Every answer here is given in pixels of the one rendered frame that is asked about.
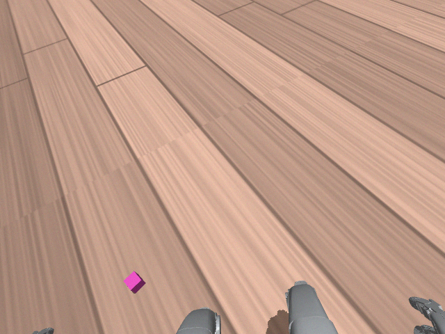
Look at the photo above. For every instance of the right robot hand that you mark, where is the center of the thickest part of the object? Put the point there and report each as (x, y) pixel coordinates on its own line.
(432, 311)

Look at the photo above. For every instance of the cube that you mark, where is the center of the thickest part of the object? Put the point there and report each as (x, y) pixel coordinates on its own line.
(134, 282)

